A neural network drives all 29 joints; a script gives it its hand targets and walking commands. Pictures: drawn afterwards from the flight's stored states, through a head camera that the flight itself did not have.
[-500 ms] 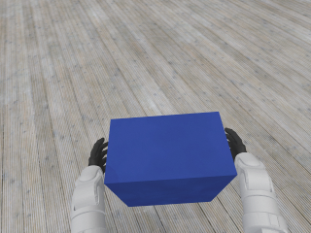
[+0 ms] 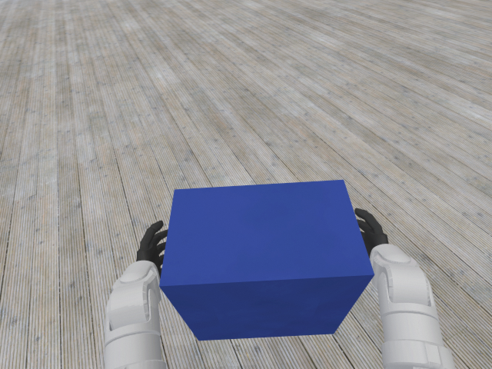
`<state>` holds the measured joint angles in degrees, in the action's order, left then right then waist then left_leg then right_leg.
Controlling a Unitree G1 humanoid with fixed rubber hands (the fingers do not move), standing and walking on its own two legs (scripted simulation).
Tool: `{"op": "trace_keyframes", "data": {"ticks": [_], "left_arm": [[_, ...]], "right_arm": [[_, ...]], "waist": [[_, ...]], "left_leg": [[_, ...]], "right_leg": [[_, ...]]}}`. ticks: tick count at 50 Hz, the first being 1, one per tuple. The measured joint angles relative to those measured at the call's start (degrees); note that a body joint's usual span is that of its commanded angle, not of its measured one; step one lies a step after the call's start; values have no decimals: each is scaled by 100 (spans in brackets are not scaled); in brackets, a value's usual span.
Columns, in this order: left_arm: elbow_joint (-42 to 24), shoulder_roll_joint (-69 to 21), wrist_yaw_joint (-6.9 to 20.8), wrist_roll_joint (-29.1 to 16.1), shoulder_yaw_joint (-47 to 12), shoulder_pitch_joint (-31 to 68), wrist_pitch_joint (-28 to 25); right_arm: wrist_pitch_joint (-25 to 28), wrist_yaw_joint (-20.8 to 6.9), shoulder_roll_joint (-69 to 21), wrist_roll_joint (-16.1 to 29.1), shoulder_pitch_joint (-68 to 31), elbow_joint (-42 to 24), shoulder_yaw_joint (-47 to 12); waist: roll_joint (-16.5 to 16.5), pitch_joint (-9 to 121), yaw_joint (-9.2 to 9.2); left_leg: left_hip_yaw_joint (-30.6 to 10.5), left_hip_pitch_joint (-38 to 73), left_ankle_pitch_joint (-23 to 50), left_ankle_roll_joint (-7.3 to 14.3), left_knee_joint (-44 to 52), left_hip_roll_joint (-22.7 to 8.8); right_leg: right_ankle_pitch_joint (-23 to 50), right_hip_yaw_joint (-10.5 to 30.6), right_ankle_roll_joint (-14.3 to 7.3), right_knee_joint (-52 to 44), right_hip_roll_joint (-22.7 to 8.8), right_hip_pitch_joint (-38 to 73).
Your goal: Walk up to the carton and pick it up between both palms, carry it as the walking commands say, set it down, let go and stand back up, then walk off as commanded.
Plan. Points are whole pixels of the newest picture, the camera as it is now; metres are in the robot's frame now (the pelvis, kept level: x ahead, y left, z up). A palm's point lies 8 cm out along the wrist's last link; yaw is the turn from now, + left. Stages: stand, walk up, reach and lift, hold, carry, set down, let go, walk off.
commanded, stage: reach and lift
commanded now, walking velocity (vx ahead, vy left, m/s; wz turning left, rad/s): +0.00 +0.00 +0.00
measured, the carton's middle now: (262, 269) +0.31 +0.01 -0.02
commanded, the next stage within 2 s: hold in 1.02 s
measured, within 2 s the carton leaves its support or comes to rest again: neither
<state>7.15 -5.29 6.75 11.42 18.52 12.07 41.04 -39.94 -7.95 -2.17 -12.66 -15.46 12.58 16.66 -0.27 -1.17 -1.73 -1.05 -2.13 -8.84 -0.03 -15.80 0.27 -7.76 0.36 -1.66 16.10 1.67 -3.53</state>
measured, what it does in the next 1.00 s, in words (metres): stands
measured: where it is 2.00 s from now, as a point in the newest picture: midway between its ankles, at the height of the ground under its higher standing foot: outside the picture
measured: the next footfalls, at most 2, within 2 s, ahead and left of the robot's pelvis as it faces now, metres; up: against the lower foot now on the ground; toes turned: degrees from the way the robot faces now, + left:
none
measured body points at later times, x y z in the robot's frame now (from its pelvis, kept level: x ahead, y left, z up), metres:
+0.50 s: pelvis +0.01 +0.01 +0.00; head -0.01 +0.01 +0.45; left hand +0.30 +0.19 +0.04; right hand +0.30 -0.19 +0.04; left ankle +0.00 +0.12 -0.75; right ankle +0.02 -0.10 -0.75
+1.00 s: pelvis +0.01 +0.01 +0.00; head -0.01 +0.00 +0.45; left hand +0.30 +0.19 +0.03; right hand +0.30 -0.19 +0.03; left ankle +0.00 +0.12 -0.75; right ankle +0.02 -0.10 -0.75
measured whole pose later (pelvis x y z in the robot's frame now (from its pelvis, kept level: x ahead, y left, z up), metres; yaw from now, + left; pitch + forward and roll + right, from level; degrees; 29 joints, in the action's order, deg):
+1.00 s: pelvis +0.01 +0.01 +0.00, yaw +0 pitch -6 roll +0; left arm 5.9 -4.5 6.5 10.2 15.3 9.3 41.2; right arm -41.1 -6.8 -2.3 -11.4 -9.5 7.1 15.2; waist -0.4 -2.0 0.3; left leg -1.2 0.4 -8.7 0.4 -13.8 0.6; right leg -7.1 0.4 -1.1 13.1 1.4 -0.4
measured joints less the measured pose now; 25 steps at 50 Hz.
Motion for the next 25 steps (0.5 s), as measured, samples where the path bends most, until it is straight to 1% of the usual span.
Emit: {"op": "trace_keyframes", "data": {"ticks": [9, 25], "left_arm": [[24, -3, -18, 29, -62, 10, 104], [-28, -43, -76, -18, -202, -136, 54]], "right_arm": [[-112, 11, 29, 32, 49, -30, 11], [-106, -2, 59, 95, 310, -240, -9]], "waist": [[5, -60, 100], [1, -29, 210]], "left_leg": [[22, 159, -1, 26, 71, 10], [44, 238, -13, 67, 179, 47]], "right_leg": [[49, 28, 32, -152, -10, 190], [51, 61, 84, -281, -47, 276]]}}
